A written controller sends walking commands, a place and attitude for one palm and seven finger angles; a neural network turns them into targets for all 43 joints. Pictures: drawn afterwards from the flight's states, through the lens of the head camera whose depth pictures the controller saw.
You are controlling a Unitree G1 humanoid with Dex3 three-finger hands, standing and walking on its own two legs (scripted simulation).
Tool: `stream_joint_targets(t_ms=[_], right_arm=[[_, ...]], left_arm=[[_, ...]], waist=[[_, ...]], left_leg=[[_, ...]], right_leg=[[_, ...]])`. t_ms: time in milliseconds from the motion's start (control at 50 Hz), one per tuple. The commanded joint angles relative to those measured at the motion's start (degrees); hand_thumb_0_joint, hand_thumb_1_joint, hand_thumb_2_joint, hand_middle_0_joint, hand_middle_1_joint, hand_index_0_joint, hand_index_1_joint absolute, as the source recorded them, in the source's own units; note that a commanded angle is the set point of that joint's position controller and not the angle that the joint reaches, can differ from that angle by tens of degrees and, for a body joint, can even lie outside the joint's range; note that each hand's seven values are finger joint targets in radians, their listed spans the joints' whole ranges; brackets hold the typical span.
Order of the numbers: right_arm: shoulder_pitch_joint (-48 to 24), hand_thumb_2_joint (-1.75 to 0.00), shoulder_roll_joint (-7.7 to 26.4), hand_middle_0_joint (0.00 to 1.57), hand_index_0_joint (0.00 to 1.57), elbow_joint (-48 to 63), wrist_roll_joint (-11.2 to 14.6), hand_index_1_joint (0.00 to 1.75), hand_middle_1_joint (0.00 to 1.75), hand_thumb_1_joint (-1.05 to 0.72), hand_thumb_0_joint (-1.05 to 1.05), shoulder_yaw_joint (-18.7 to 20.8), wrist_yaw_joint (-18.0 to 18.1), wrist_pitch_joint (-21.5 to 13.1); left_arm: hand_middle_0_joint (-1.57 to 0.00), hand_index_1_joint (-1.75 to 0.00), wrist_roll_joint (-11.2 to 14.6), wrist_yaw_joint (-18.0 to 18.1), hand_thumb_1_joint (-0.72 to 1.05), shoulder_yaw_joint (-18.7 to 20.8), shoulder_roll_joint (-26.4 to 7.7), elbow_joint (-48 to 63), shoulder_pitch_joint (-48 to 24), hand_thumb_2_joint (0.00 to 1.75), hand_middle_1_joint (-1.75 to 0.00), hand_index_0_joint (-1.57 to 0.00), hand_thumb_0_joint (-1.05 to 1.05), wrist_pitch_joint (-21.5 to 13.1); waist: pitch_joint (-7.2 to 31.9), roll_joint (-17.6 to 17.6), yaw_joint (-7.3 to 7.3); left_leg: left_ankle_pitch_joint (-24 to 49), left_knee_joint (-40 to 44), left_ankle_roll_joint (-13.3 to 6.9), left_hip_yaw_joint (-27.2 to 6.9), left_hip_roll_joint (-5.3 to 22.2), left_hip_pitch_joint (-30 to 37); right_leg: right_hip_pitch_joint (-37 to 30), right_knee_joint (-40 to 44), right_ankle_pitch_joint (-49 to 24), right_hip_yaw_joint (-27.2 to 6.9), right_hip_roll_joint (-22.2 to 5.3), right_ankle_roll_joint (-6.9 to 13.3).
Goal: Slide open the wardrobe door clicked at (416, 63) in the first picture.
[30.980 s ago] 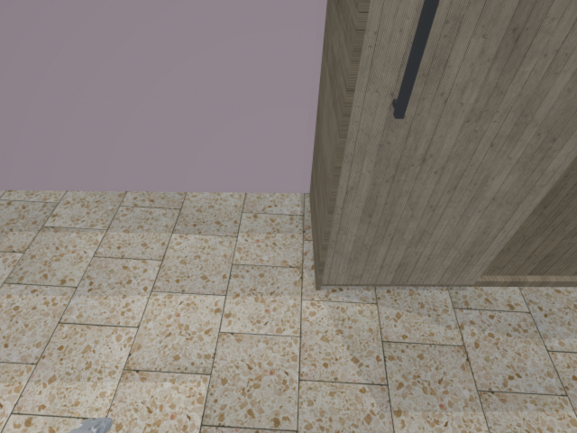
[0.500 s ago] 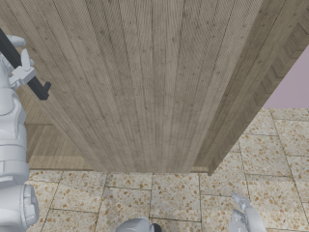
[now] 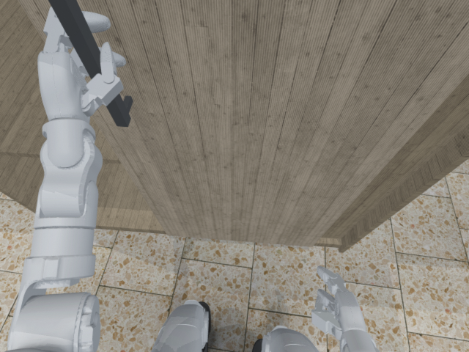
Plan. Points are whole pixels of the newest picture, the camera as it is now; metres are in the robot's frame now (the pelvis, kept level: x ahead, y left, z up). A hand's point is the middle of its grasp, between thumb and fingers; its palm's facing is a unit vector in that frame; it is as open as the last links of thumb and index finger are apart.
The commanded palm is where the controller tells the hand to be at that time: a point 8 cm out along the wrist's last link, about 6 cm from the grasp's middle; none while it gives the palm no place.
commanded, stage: stop walking and hold the door there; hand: left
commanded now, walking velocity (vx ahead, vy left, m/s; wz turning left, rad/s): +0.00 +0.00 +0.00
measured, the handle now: (95, 47) +0.45 +0.24 +0.21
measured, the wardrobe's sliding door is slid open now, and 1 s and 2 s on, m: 0.45 0.45 0.45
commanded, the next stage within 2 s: loosen the grip on the handle in 0.58 s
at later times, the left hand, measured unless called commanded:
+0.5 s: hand (112, 80) +0.41 +0.21 +0.19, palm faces +0.27 -0.95 -0.13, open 5.8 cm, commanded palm +0.38 +0.24 +0.18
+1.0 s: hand (99, 81) +0.40 +0.23 +0.20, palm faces +0.30 -0.95 -0.12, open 11.7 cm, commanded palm +0.38 +0.25 +0.19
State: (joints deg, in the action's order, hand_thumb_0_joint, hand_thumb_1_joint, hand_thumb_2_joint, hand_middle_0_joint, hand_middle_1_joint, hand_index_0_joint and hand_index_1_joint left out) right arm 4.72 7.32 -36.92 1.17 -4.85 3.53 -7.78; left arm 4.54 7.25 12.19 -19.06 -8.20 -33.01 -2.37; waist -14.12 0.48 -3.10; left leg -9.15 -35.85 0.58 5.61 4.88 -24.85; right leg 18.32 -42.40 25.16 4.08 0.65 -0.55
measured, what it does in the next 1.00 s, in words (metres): stands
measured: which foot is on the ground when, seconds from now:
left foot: down 0.00-1.00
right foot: down 0.00-1.00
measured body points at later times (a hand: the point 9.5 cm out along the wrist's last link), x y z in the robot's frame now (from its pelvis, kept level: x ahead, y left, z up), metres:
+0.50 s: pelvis +0.01 +0.02 +0.02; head +0.05 +0.02 +0.47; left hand +0.39 +0.26 +0.20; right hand +0.18 -0.23 -0.07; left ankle +0.06 +0.14 -0.72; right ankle +0.01 -0.08 -0.72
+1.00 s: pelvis -0.01 +0.02 +0.01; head -0.02 +0.02 +0.46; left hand +0.38 +0.28 +0.20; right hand +0.11 -0.24 -0.08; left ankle +0.06 +0.14 -0.72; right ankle +0.01 -0.08 -0.72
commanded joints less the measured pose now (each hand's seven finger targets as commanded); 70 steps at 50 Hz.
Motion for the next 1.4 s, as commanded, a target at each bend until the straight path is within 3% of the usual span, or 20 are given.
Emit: stream_joint_targets(t_ms=[0,40,80,120,160,200,260,380,640,660,680,700,720,740,800,900,1040,1060,1140,1380], right_arm=[[1.44,-0.9,11.09,0.2,0.2,6.59,-0.18,0.3,0.3,-0.9,0.0,4.5,1.01,-0.86],[0.0,-0.9,10.42,0.2,0.2,7.23,0.59,0.3,0.3,-0.9,0.0,4.08,1.11,-1.6],[0.53,-0.9,10.22,0.2,0.2,6.32,0.27,0.3,0.3,-0.9,0.0,3.39,1.62,-2.07],[1.16,-0.9,10.9,0.2,0.2,5.95,0.29,0.3,0.3,-0.9,0.0,3.87,2.2,-1.79],[0.67,-0.9,11.89,0.2,0.2,6.8,0.75,0.3,0.3,-0.9,0.0,4.56,1.85,-0.65],[0.16,-0.9,12.12,0.2,0.2,7.08,0.57,0.3,0.3,-0.9,0.0,4.44,1.49,0.15],[0.08,-0.9,12.83,0.2,0.2,7.49,0.27,0.3,0.3,-0.9,0.0,5.06,1.11,1.25],[1.4,-0.9,12.57,0.2,0.2,7.77,0.4,0.3,0.3,-0.9,0.0,5.08,1.98,2.21],[2.1,-0.9,12.73,0.2,0.2,6.9,0.2,0.3,0.3,-0.9,0.0,4.78,2.42,3.28],[3.52,-0.9,14.17,0.2,0.2,6.28,-0.51,0.3,0.3,-0.9,0.0,9.55,0.59,1.4],[5.38,-0.9,13.34,0.2,0.2,3.06,-1.49,0.3,0.3,-0.9,0.0,7.61,-0.18,-1.73],[11.88,-0.9,15.28,0.2,0.2,4.08,1.23,0.3,0.3,-0.9,0.0,9.95,-1.16,-3.48],[9.68,-0.9,14.69,0.2,0.2,3.03,1.24,0.3,0.3,-0.9,0.0,9.16,-0.75,-3.74],[9.41,-0.9,15.33,0.2,0.2,2.35,0.3,0.3,0.3,-0.9,0.0,8.62,-0.69,-3.26],[7.67,-0.9,14.69,0.2,0.2,3.49,0.27,0.3,0.3,-0.9,0.0,7.58,-1.45,-3.04],[7.47,-0.9,14.45,0.2,0.2,4.49,0.68,0.3,0.3,-0.9,0.0,7.34,-1.56,-3.2],[8.24,-0.9,14.75,0.2,0.2,3.7,0.88,0.3,0.3,-0.9,0.0,7.02,-0.77,-4.85],[8.74,-0.9,15.75,0.2,0.2,3.45,0.67,0.3,0.3,-0.9,0.0,7.5,-0.39,-4.42],[6.87,-0.9,14.9,0.2,0.2,4.75,0.76,0.3,0.3,-0.9,0.0,6.53,-0.11,-4.29],[7.91,-0.9,14.72,0.2,0.2,4.6,-0.27,0.3,0.3,-0.9,0.0,6.59,0.08,-2.6]], left_arm=[[-0.45,-1.4,-1.64,-1.89,0.9,1.1,-13.28,15.14,-23.65,0.9,-1.4,-0.45,0.0,-7.08],[-0.45,-1.4,-0.43,-2.0,0.9,-0.52,-10.47,13.93,-22.29,0.9,-1.4,-0.45,0.0,-6.66],[-0.45,-1.4,-0.76,-1.17,0.9,2.34,-12.18,13.48,-20.1,0.9,-1.4,-0.45,0.0,-7.32],[-0.45,-1.4,-0.97,-0.63,0.9,2.93,-12.23,13.74,-17.67,0.9,-1.4,-0.45,0.0,-7.48],[-0.45,-1.4,-0.81,-1.44,0.9,-0.88,-8.15,14.25,-15.67,0.9,-1.4,-0.45,0.0,-7.77],[-0.45,-1.4,-0.95,-1.78,0.9,-3.91,-5.57,16.92,-15.39,0.9,-1.4,-0.45,0.0,-8.52],[-0.45,-1.4,-1.49,-1.53,0.9,-3.23,-6.05,15.41,-14.22,0.9,-1.4,-0.45,0.0,-8.67],[-0.45,-1.4,-1.09,-1.1,0.9,-2.31,-7.81,11.23,-12.19,0.9,-1.4,-0.45,0.0,-8.21],[-0.45,-1.4,-1.14,-1.07,0.9,-1.13,-9.21,5.82,-9.97,0.9,-1.4,-0.45,0.0,-7.8],[-0.45,-1.4,-8.17,-1.34,0.9,26.01,-45.3,2.26,-52.1,0.9,-1.4,-0.45,0.0,-8.2],[-0.45,-1.4,-7.27,-4.74,0.78,4.09,-11.83,-24.9,-35.68,0.84,-1.4,-0.45,0.0,-1.63],[-0.45,-1.4,-2.04,-6.65,0.66,3.26,-5.97,-14.99,-24.59,0.78,-1.4,-0.45,0.0,-1.7],[-0.45,-1.4,-0.16,-7.36,0.54,7.1,-5.31,-15.12,-16.48,0.73,-1.4,-0.45,0.0,-3.08],[-0.45,-1.4,1.91,-6.67,0.42,10.52,-10.11,-11.02,-17.25,0.67,-1.4,-0.45,0.0,-4.99],[-0.45,-1.4,-1.57,-4.13,0.05,1.34,-4.77,-11.85,-23.16,0.49,-1.4,-0.45,0.0,-9.23],[-0.42,-1.37,-4.59,-2.04,-0.55,-0.62,-7.55,-13.31,-28.81,0.2,-1.37,-0.42,0.0,-14.4],[-0.33,-1.25,-3.93,-2.28,-0.55,-5.03,-5.67,-16.77,-34.49,0.2,-1.25,-0.33,0.0,-17.03],[-0.32,-1.23,-4.02,-1.94,-0.55,6.48,-18.21,-17.68,-28.0,0.2,-1.23,-0.32,0.0,-16.97],[-0.26,-1.17,-0.34,-2.79,-0.55,3.6,-11.92,-14.17,-22.78,0.2,-1.17,-0.26,0.0,-15.86],[-0.25,-1.15,-1.5,-0.33,-0.55,4.99,-11.2,-3.9,-15.37,0.2,-1.15,-0.25,0.0,-11.17]], waist=[[31.24,0.09,4.18],[28.95,12.14,3.09],[31.28,6.02,2.4],[34.23,4.51,2.34],[35.12,1.47,1.99],[35.38,-10.5,3.04],[32.55,-9.9,2.79],[31.73,-2.88,3.31],[30.63,-2.04,3.07],[20.56,9.65,0.37],[39.05,7.27,7.7],[45.28,-3.14,3.91],[41.91,-10.14,1.99],[37.89,-8.27,2.65],[26.05,3.17,6.08],[27.63,-2.07,5.65],[28.23,-2.35,6.69],[30.24,-2.14,3.18],[28.09,-0.27,3.03],[30.34,-0.09,2.99]], left_leg=[[-3.17,1.68,-1.42,-5.49,5.22,11.55],[-10.13,-7.98,0.75,-4.74,-0.99,8.16],[-12.35,-3.56,0.39,-4.57,-1.2,5.76],[4.77,4.49,-0.48,-4.06,0.16,12.33],[27.37,5.35,-2.57,-6.69,5.45,22.31],[35.76,6.41,-4.97,-11.27,9.53,26.19],[26.9,8.81,-5.36,-12.33,11.27,22.44],[8.69,6.92,-1.32,-5.8,4.92,16.3],[11.96,7.99,-1.64,-5.97,5.65,16.88],[8.13,2.75,-3.03,-1.07,2.01,11.57],[20.1,10.96,-1.92,-1.89,-4.81,14.81],[29.16,8.72,0.64,-3.81,-2.87,24.02],[30.78,5.93,0.92,-3.67,-2.54,28.93],[22.63,6.47,0.31,-3.74,-2.87,26.92],[4.03,8.11,-1.77,-4.82,-2.7,16.52],[-11.47,8.93,-2.15,-5.69,-3.31,14.25],[-17.4,7.89,-2.26,-6.07,-4.05,12.07],[-17.12,8.38,-2.25,-6.44,-3.95,10.97],[-11.77,8.45,-2.71,-5.32,-3.95,10.52],[3.2,6.56,-2.48,-4.71,-3.71,14.81]], right_leg=[[-11.66,19.61,-13.73,-12.08,-10.31,4.09],[-10.62,19.78,-25.95,-18.96,-16.71,7.01],[-18.35,13.48,-46.01,-13.99,-16.25,6.93],[-20.74,8.46,-53.82,-8.65,-13.53,3.78],[-14.13,9.11,-45.24,-6.5,-9.26,0.2],[-9.62,8.92,-28.6,-3.94,-5.61,-0.68],[-9.08,10.91,-12.97,-3.5,-3.45,0.0],[-11.96,16.04,-26.46,-7.42,-8.22,1.22],[-10.65,16.14,-28.56,-6.7,-7.59,0.61],[-5.55,24.42,-37.64,-12.97,-6.64,-1.2],[-11.85,10.41,-48.78,-3.07,-1.46,3.6],[-9.67,10.72,-39.19,0.19,-1.3,3.61],[-3.93,12.94,-32.97,-1.11,-0.78,2.54],[-3.41,15.32,-29.46,-1.46,-0.4,1.93],[2.31,16.58,-18.04,-1.06,-0.27,1.27],[5.71,16.01,-5.77,-3.09,-0.57,1.88],[7.85,16.43,0.48,-4.21,-0.43,1.89],[4.08,16.84,1.15,-4.86,-0.59,2.28],[1.28,17.56,-3.48,-4.48,-0.4,2.09],[0.03,14.99,-17.85,-2.71,0.14,1.65]])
